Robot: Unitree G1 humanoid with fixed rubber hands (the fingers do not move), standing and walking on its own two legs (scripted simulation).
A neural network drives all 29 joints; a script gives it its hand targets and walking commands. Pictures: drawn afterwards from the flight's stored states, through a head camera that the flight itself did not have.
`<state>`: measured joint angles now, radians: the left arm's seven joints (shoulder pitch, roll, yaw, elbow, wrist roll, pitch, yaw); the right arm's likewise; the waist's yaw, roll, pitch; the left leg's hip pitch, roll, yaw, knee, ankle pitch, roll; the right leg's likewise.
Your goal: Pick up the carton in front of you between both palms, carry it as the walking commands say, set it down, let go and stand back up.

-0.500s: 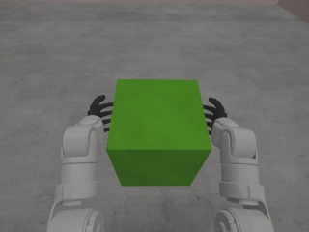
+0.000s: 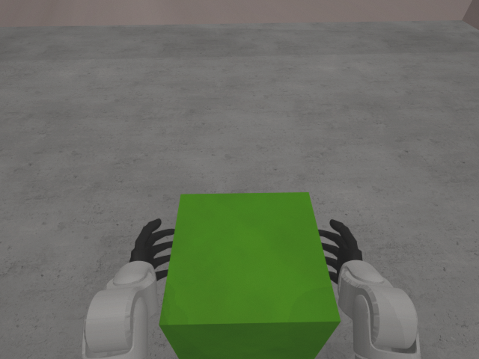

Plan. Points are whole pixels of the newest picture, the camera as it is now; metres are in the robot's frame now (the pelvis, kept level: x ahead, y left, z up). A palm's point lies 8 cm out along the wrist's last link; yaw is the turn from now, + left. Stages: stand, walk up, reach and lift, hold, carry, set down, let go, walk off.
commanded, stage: carry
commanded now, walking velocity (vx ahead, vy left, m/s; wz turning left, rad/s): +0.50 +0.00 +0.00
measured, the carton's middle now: (245, 285) +0.27 +0.00 -0.01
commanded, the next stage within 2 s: none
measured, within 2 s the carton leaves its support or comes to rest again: neither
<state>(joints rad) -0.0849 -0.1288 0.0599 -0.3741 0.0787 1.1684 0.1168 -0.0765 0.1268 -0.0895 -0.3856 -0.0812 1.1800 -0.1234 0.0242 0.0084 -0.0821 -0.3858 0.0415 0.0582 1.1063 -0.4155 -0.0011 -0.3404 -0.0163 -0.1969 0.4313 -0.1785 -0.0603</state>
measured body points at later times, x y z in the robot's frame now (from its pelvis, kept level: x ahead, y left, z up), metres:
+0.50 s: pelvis +0.24 +0.03 +0.00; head +0.22 +0.04 +0.45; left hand +0.51 +0.16 +0.09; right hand +0.49 -0.14 +0.09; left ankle +0.30 +0.11 -0.74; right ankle +0.18 -0.08 -0.74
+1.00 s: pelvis +0.28 +0.01 -0.01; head +0.25 +0.01 +0.44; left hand +0.55 +0.14 +0.05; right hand +0.53 -0.16 +0.05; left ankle +0.30 +0.11 -0.74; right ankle +0.18 -0.08 -0.74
